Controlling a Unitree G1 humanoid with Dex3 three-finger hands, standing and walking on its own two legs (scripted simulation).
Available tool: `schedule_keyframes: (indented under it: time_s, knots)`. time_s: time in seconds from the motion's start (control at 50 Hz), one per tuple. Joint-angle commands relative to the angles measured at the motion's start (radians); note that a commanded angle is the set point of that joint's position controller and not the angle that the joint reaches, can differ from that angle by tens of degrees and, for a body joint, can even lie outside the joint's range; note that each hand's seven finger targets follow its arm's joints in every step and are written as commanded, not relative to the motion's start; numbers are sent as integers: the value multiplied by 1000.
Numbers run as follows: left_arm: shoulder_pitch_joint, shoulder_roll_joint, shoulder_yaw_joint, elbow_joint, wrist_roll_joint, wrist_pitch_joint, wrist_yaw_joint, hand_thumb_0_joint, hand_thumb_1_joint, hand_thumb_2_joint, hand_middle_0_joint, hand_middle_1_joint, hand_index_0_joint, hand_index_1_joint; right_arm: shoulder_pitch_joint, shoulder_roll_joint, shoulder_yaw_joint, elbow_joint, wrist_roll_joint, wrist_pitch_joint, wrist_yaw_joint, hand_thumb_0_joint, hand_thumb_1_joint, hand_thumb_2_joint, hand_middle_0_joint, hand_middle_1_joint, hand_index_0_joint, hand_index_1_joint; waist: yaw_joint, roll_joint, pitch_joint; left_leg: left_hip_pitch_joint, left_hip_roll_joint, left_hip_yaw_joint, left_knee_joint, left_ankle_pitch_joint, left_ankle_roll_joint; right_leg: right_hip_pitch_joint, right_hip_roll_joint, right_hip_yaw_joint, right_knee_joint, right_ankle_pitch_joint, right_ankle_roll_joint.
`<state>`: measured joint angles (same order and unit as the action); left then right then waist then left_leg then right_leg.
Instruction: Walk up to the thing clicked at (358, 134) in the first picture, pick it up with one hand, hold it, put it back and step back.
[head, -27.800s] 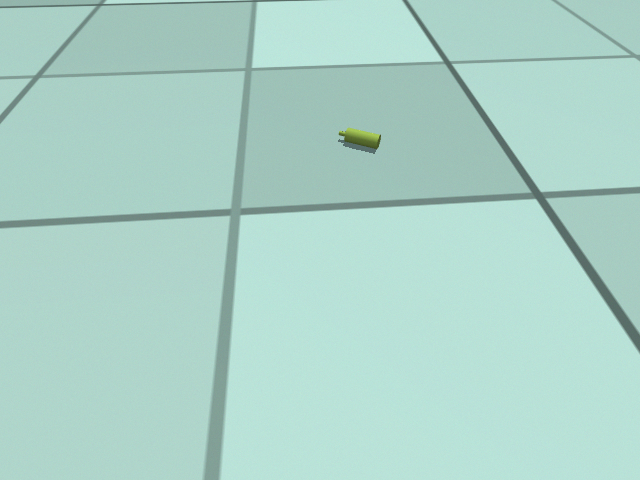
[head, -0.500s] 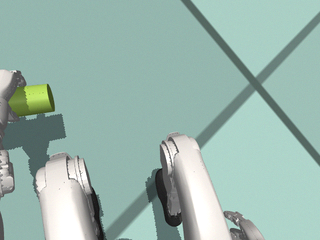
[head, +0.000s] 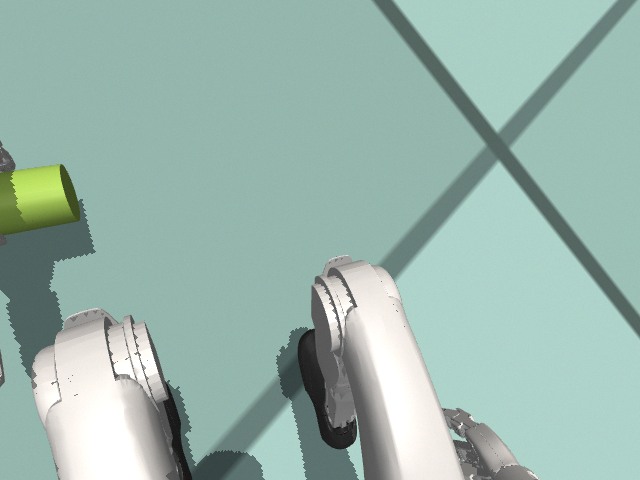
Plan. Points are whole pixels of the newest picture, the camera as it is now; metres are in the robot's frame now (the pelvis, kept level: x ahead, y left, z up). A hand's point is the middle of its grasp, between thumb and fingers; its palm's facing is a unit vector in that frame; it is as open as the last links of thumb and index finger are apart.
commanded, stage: rest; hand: left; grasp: from above
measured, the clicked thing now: out of the picture +0.45 +0.35 -0.24
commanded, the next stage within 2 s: open in 0.92 s
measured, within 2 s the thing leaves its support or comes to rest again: rests again in 1.28 s
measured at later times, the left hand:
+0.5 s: hand out of the picture +0.45 +0.32 -0.23, palm faces -0.45 -0.11 -0.89, open 10.2 cm
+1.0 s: hand out of the picture +0.46 +0.32 -0.23, palm faces -0.44 -0.12 -0.89, open 10.1 cm
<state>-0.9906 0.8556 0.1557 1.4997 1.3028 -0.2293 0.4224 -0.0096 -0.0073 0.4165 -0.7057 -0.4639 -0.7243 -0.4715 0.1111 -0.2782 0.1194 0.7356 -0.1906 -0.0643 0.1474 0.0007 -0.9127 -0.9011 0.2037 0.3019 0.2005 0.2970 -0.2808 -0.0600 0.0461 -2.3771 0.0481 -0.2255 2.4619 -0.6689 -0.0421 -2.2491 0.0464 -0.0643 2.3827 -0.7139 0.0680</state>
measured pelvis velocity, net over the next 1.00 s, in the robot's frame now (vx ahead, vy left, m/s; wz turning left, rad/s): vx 0.00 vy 0.01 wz -0.07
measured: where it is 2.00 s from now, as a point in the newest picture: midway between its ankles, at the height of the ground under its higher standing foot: (253, 432)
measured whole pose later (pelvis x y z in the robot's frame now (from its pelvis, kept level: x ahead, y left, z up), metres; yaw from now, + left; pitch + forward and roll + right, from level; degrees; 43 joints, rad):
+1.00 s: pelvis +0.00 +0.01 -0.01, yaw -4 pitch +28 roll -13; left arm -1.02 0.99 0.14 1.66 1.31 -0.23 0.54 -0.01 0.00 0.38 -0.75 -0.41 -0.76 -0.42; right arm 0.08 -0.31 0.25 0.69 -0.26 -0.16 0.20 0.00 -0.91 -0.90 0.20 0.30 0.20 0.30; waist -0.34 -0.12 0.12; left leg -2.38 0.05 -0.30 2.54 -0.68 -0.03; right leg -2.22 0.08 -0.11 2.40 -0.69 0.08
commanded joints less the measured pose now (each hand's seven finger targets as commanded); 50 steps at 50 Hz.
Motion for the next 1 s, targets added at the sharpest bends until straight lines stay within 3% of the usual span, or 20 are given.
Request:
schedule_keyframes:
  time_s: [0.0,0.22,0.26,0.32,0.44,0.46,0.5,0.52,0.58,0.64,0.72,0.74,0.78,0.8,0.82,0.88,0.9,0.92,0.96,0.98]
  knots:
    - [-308,303,35,-158,-16,-7,61,0,699,793,-1056,-647,-1061,-641,220,-275,-76,6,-7,0,-8,0,-899,-896,200,300,200,300,-11,418,-728,584,-5,149,-201,209,54,340,25,-135,-225,310,-85]
    - [-297,324,34,-96,-9,-12,92,0,738,816,-1089,-657,-1091,-654,202,-299,-46,-2,-26,-19,7,0,-901,-898,200,300,200,300,-30,435,-675,583,0,133,-177,214,48,329,35,-156,-206,308,-90]
    - [-316,376,67,-134,-3,-19,102,0,770,813,-1111,-648,-1114,-644,196,-310,-46,-14,-28,-22,9,0,-899,-898,200,300,200,300,-33,441,-707,598,3,129,-167,247,51,349,38,-159,-201,347,-84]
    - [-288,336,44,-90,-6,-16,107,0,783,800,-1104,-662,-1114,-651,195,-307,-36,-3,-36,-28,14,0,-899,-898,200,300,200,300,-40,438,-675,578,4,127,-162,231,49,340,41,-164,-203,331,-85]
    - [-314,365,37,-69,1,-19,121,0,782,804,-1110,-651,-1116,-645,177,-326,-20,-22,-47,-43,19,0,-900,-899,200,300,200,300,-60,453,-627,553,4,118,-159,197,48,316,44,-178,-196,297,-90]
    - [-303,392,56,-69,2,-19,127,0,764,792,-1100,-638,-1105,-632,179,-324,-18,-20,-48,-45,20,0,-900,-898,200,300,200,300,-53,445,-648,561,7,115,-157,206,50,338,47,-176,-196,314,-85]
    - [-306,348,16,-38,-3,-17,127,0,777,765,-1101,-634,-1112,-622,170,-317,-10,-14,-47,-51,21,0,-899,-898,200,300,200,300,-56,445,-620,541,7,117,-157,167,50,314,49,-175,-204,278,-87]
    - [-311,382,38,-58,-2,-20,131,0,785,764,-1102,-641,-1115,-627,165,-323,-10,-24,-52,-56,22,0,-899,-898,200,300,200,300,-61,447,-631,551,10,114,-159,174,51,324,52,-177,-202,290,-83]
    - [-303,400,44,-45,-2,-16,140,0,792,775,-1115,-632,-1124,-622,178,-333,0,-21,-57,-63,22,0,-899,-898,200,300,200,300,-61,429,-614,527,7,113,-150,177,53,341,50,-180,-203,292,-80]
    - [-308,369,11,-36,-9,-20,143,0,776,750,-1106,-615,-1114,-606,161,-324,9,-17,-56,-68,25,0,-901,-899,200,300,200,300,-71,452,-624,544,12,104,-157,171,49,337,56,-187,-194,291,-81]
    - [-307,404,34,-31,-5,-12,157,0,772,774,-1120,-600,-1119,-600,164,-339,17,-22,-63,-77,27,0,-902,-900,200,300,200,300,-75,458,-621,561,12,101,-144,216,48,347,55,-192,-186,332,-79]
    - [-306,370,1,6,-4,-9,155,0,786,741,-1119,-593,-1125,-587,158,-335,22,-15,-62,-80,31,0,-901,-900,200,300,200,300,-82,454,-577,539,11,103,-143,186,46,314,55,-192,-186,299,-85]
    - [-300,414,35,-13,-9,-11,164,0,795,763,-1133,-590,-1133,-588,143,-344,20,-28,-62,-83,31,0,-900,-900,200,300,200,300,-72,458,-596,544,14,96,-149,180,47,324,60,-195,-191,295,-83]
    - [-287,407,33,1,-5,-11,164,0,782,760,-1129,-586,-1129,-586,149,-339,22,-25,-64,-84,31,0,-901,-900,200,300,200,300,-69,458,-597,538,16,98,-153,178,48,341,60,-193,-193,298,-81]
    - [-284,370,0,23,-6,-9,160,0,778,757,-1126,-586,-1126,-586,139,-331,24,-28,-64,-87,33,0,-902,-901,200,300,200,300,-74,452,-575,527,15,99,-157,157,48,326,61,-192,-194,279,-82]
    - [-299,384,0,24,-10,-6,159,0,777,764,-1116,-601,-1118,-599,146,-340,28,-35,-66,-93,37,0,-901,-900,200,300,200,300,-91,436,-559,510,13,94,-149,151,51,318,60,-199,-191,278,-81]
    - [-285,350,-28,36,-13,-3,155,0,763,757,-1114,-587,-1113,-587,148,-338,30,-29,-66,-95,38,0,-902,-901,200,300,200,300,-89,438,-550,526,13,92,-158,152,48,312,60,-201,-193,272,-80]
    - [-291,403,8,25,-14,-7,162,0,764,753,-1113,-584,-1112,-584,144,-348,28,-28,-67,-95,37,0,-902,-901,200,300,200,300,-90,443,-571,531,19,85,-156,163,48,326,64,-204,-193,285,-79]
    - [-291,359,-24,48,-13,-6,158,0,770,738,-1123,-575,-1122,-575,141,-343,35,-42,-64,-101,40,0,-903,-902,200,300,200,300,-94,435,-544,529,14,85,-162,158,45,311,61,-208,-187,275,-82]
    - [-281,383,-10,49,-12,-7,162,0,771,736,-1122,-578,-1123,-577,133,-347,33,-43,-65,-102,41,0,-903,-901,200,300,200,300,-90,438,-544,529,17,84,-162,153,47,316,65,-206,-191,274,-81]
